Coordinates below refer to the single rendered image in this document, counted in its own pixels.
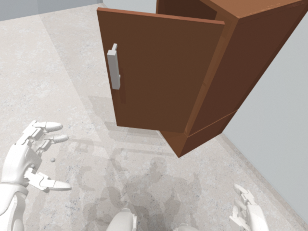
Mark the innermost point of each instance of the handle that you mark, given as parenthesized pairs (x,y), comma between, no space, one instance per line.
(113,67)

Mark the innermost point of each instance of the robot right hand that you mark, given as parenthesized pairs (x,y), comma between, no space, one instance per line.
(253,218)

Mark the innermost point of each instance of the cupboard door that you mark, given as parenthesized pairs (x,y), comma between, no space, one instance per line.
(162,62)

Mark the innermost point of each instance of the robot left thigh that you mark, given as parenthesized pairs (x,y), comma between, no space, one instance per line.
(123,221)

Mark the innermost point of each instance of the robot left hand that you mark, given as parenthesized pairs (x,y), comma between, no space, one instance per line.
(16,167)

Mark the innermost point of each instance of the left robot forearm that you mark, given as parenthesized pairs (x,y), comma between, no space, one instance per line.
(12,206)

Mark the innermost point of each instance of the robot left shin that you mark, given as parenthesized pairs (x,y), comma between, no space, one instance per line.
(125,210)

